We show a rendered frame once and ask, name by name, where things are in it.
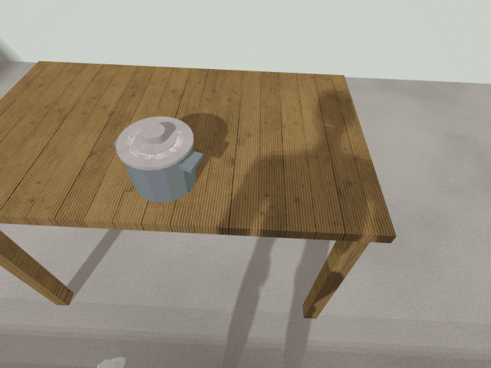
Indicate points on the pot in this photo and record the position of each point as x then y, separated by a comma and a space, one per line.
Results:
168, 184

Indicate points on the lid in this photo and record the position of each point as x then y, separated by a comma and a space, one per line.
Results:
134, 152

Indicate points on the table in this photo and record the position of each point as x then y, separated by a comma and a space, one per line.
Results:
284, 157

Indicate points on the knob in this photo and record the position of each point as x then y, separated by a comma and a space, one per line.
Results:
153, 133

